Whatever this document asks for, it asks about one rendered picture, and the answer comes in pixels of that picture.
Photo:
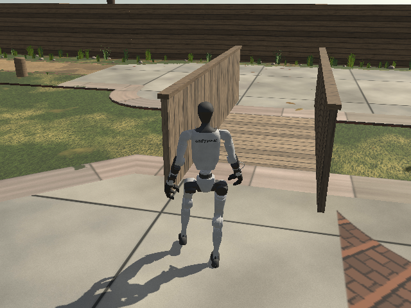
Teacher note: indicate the robot left hand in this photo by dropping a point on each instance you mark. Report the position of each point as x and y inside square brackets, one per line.
[168, 190]

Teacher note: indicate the robot left upper arm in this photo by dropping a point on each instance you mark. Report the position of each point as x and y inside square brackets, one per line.
[182, 145]

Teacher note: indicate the robot left forearm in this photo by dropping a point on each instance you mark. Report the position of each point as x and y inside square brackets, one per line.
[173, 173]

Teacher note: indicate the humanoid robot head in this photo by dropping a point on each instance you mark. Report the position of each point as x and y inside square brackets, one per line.
[205, 112]

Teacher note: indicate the robot right shin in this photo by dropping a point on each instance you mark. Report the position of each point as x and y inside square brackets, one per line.
[217, 238]

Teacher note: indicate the robot right hand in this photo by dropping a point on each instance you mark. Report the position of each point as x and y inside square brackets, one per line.
[233, 176]

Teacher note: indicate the robot right forearm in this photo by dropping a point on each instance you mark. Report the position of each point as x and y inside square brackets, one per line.
[236, 167]

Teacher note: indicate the robot right upper arm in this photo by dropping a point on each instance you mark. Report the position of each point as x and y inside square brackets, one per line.
[229, 146]

